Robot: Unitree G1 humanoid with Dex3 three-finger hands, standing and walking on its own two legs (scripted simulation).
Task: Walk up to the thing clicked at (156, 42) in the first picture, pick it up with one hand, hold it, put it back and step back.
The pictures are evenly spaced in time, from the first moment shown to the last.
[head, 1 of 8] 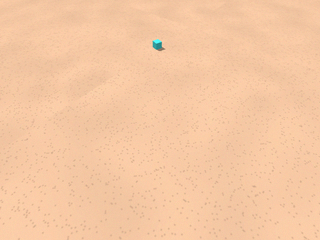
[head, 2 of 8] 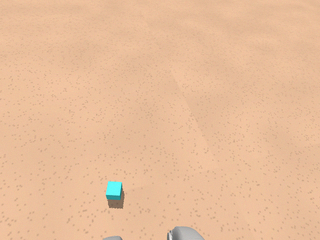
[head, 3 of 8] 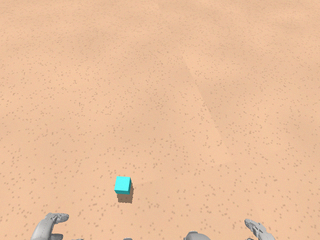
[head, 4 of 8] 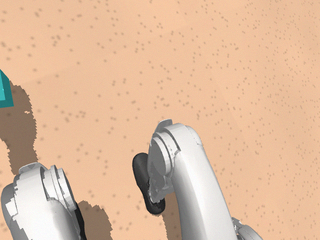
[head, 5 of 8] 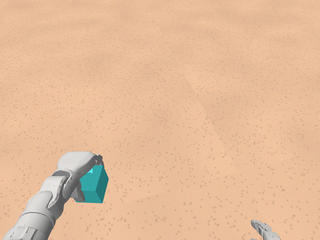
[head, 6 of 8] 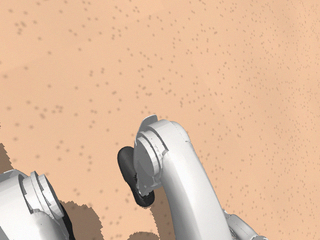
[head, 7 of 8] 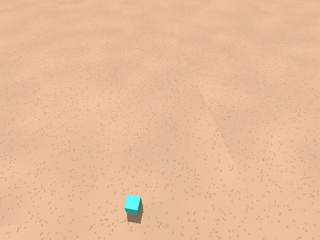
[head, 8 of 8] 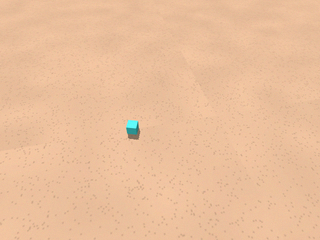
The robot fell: no
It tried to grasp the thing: yes
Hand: left
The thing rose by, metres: 0.65
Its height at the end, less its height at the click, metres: +0.00
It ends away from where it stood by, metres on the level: 0.01
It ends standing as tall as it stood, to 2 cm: yes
